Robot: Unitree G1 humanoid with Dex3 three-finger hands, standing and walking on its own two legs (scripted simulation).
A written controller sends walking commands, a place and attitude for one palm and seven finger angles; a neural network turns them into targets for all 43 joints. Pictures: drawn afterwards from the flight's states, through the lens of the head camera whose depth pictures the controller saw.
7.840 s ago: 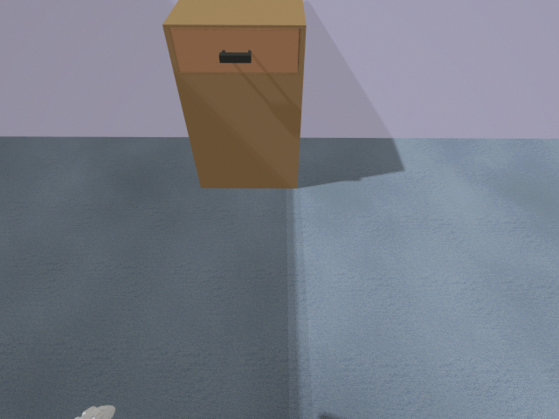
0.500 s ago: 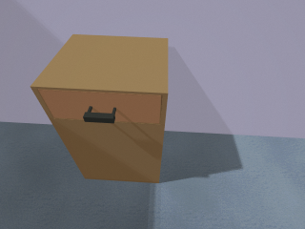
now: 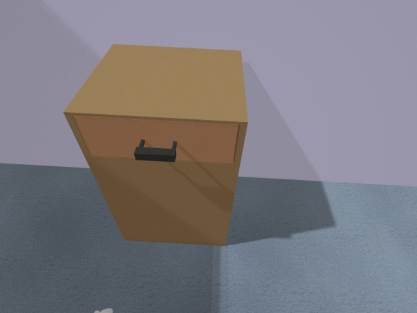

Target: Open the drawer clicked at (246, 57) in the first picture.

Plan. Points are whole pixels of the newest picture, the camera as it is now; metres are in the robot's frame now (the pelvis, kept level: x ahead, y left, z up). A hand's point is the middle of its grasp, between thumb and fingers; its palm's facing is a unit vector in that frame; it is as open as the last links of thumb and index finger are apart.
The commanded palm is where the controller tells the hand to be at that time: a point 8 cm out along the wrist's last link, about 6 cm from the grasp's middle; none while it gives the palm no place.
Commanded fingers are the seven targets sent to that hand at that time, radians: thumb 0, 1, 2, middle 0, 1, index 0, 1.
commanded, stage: raise the hand with hooked fingers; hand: left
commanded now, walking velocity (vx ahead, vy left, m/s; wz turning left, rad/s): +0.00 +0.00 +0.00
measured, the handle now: (157, 148) +0.55 +0.20 -0.05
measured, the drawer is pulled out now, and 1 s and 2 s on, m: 0.00 0.00 0.00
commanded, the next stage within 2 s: move the hooked fingers above the handle in 1.80 s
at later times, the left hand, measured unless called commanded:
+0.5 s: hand (91, 282) +0.18 +0.24 -0.05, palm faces +0.08 -0.11 -0.99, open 9.6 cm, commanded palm +0.16 +0.23 +0.01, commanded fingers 0.00 0.18 0.59 -0.25 -0.76 -0.25 -0.76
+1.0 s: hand (96, 225) +0.27 +0.25 +0.02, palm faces +0.05 -0.11 -0.99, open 12.5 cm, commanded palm +0.24 +0.24 +0.08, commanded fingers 0.00 -0.41 0.34 -0.29 -1.14 -0.29 -1.14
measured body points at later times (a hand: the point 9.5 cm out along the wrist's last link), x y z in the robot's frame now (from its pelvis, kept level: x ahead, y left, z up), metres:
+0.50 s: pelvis -0.02 +0.00 -0.05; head -0.01 +0.00 +0.40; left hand +0.17 +0.25 +0.00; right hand +0.25 -0.17 -0.11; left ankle +0.01 +0.06 -0.73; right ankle +0.02 -0.11 -0.73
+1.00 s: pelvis +0.03 +0.00 -0.02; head +0.06 -0.03 +0.43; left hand +0.26 +0.25 +0.07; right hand +0.23 -0.22 -0.13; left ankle +0.01 +0.06 -0.73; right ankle +0.02 -0.11 -0.73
